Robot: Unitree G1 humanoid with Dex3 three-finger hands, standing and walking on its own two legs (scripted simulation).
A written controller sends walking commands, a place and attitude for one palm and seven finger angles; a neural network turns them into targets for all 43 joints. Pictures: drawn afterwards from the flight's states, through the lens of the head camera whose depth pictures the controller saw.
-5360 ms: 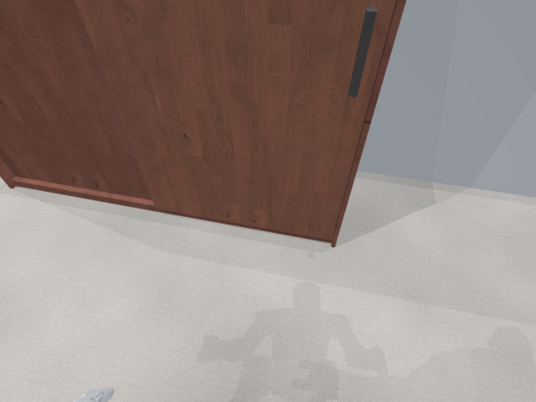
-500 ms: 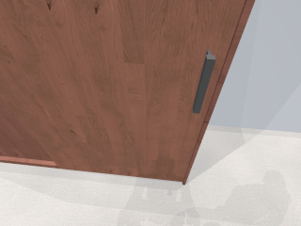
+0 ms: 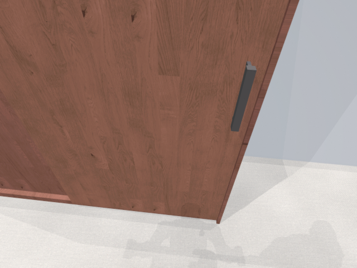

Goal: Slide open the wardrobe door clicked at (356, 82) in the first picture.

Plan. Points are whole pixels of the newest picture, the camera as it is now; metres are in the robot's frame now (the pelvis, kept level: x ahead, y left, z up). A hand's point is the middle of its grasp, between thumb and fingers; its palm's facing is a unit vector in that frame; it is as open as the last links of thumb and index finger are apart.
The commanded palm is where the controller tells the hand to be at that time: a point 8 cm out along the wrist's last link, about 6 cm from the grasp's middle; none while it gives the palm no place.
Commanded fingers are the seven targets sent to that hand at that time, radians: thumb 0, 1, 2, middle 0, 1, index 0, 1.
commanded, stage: come to a stop and stand still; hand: right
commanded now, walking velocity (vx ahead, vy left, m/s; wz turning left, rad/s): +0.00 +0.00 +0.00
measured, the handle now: (241, 98) +0.56 -0.14 +0.12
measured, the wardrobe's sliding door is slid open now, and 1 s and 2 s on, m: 0.00 0.00 0.00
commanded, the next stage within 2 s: look again from close up in 0.28 s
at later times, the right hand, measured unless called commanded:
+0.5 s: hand out of the picture +0.03 -0.24 -0.16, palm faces -0.02 +0.95 -0.31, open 7.4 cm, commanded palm none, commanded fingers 0.00 -0.90 -0.90 0.20 0.30 0.20 0.30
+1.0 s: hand out of the picture +0.07 -0.24 -0.15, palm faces +0.00 +0.95 -0.31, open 7.4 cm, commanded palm none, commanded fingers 0.00 -0.90 -0.90 0.20 0.30 0.20 0.30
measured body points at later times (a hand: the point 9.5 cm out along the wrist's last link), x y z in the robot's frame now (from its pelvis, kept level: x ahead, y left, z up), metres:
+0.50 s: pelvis +0.00 -0.01 +0.01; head +0.00 -0.01 +0.46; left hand +0.03 +0.27 -0.14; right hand +0.03 -0.29 -0.14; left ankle +0.05 +0.14 -0.74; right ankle +0.01 -0.12 -0.74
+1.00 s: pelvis +0.01 -0.01 +0.01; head +0.01 +0.00 +0.46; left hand +0.09 +0.27 -0.13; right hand +0.07 -0.28 -0.13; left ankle +0.05 +0.14 -0.74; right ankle +0.01 -0.12 -0.74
